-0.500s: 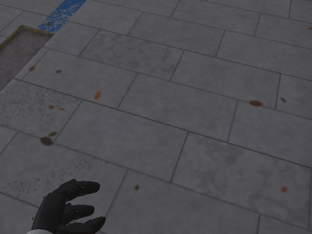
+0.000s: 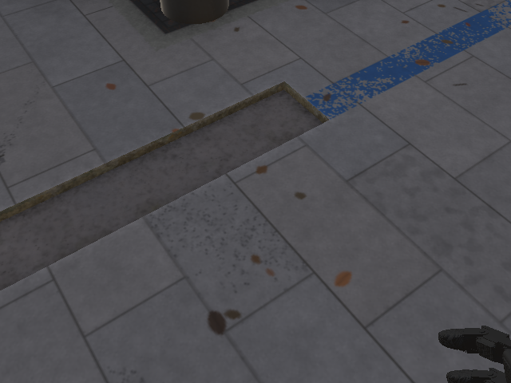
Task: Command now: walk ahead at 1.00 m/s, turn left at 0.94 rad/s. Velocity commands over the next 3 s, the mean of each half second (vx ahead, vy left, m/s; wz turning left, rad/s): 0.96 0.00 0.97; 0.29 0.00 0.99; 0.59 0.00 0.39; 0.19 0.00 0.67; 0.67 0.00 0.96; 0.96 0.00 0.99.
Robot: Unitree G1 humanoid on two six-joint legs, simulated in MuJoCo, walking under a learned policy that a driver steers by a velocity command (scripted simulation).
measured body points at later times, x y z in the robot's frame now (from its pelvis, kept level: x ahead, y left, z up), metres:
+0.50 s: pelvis +0.47 +0.02 +0.01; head +0.51 +0.03 +0.46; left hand +0.57 +0.33 -0.05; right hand +0.63 -0.26 -0.10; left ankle +0.23 +0.01 -0.61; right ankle +0.63 -0.07 -0.70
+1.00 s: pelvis +0.70 +0.13 +0.03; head +0.73 +0.20 +0.47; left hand +0.61 +0.46 -0.06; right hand +1.03 +0.10 -0.06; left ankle +0.71 +0.25 -0.70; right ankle +0.81 +0.01 -0.62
